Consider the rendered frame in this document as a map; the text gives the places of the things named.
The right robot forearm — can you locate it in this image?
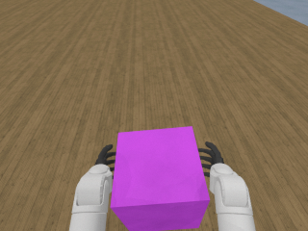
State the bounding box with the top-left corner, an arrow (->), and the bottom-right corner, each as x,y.
209,163 -> 256,231

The carton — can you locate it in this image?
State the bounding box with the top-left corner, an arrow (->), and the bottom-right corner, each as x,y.
110,126 -> 210,231

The left robot hand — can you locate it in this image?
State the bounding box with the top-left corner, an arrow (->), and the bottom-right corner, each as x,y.
94,144 -> 116,179

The right robot hand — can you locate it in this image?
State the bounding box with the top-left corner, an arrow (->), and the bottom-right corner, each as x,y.
197,141 -> 224,177

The left robot forearm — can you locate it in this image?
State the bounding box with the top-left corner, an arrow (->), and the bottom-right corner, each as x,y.
69,164 -> 113,231

